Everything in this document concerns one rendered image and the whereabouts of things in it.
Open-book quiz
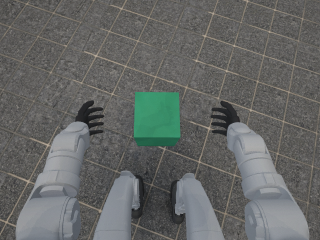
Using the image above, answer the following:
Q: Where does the robot left forearm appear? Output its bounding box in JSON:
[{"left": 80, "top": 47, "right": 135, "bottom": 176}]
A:
[{"left": 15, "top": 121, "right": 90, "bottom": 240}]

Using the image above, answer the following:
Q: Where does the carton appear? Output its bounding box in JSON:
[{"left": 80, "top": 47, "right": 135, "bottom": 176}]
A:
[{"left": 133, "top": 92, "right": 181, "bottom": 146}]

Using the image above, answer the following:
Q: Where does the robot left foot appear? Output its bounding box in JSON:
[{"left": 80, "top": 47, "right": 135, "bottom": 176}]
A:
[{"left": 131, "top": 175, "right": 144, "bottom": 219}]

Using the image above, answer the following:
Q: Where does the left robot upper arm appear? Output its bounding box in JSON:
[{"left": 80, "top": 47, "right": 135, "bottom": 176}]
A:
[{"left": 17, "top": 196, "right": 81, "bottom": 240}]

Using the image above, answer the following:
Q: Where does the left robot hand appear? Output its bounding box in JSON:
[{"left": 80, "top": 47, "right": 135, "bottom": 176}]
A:
[{"left": 75, "top": 100, "right": 104, "bottom": 136}]

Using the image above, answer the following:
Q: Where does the right robot hand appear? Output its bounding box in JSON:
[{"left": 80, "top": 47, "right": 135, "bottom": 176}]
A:
[{"left": 210, "top": 101, "right": 240, "bottom": 136}]

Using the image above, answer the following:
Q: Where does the right robot upper arm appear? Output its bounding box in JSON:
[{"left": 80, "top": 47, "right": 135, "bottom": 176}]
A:
[{"left": 244, "top": 199, "right": 309, "bottom": 240}]

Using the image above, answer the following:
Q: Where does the robot right thigh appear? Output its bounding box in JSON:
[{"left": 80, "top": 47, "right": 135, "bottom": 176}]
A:
[{"left": 176, "top": 178, "right": 225, "bottom": 240}]

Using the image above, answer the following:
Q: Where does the robot right forearm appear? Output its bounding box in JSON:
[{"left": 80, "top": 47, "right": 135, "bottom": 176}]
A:
[{"left": 226, "top": 122, "right": 310, "bottom": 239}]

